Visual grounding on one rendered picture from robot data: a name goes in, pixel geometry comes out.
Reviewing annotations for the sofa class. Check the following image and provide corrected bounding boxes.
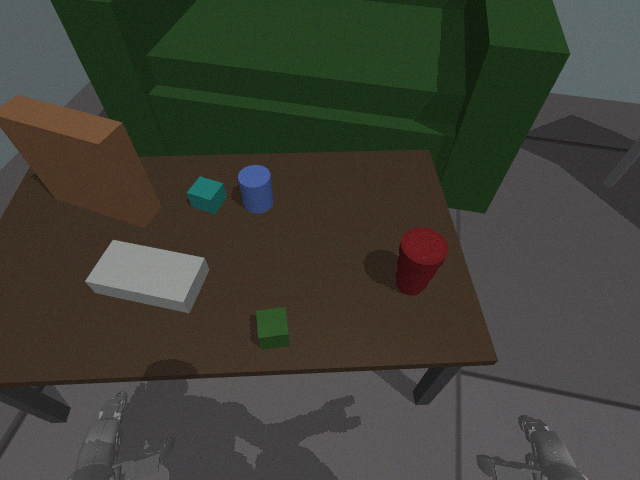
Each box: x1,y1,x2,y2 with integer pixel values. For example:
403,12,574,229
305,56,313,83
51,0,570,214

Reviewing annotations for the coffee table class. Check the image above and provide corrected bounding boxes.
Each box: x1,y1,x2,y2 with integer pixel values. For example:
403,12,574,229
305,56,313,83
0,150,498,423

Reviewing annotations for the right robot arm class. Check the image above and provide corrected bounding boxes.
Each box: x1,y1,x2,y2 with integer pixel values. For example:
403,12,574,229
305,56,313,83
540,463,588,480

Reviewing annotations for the left robot arm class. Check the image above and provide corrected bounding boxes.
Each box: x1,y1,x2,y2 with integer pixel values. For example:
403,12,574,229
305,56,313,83
67,464,116,480

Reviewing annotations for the left robot hand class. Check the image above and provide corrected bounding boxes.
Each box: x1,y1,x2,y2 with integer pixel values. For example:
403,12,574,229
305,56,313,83
75,391,175,480

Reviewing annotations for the right robot hand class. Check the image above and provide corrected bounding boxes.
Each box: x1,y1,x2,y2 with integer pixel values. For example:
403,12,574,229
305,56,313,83
476,415,577,480

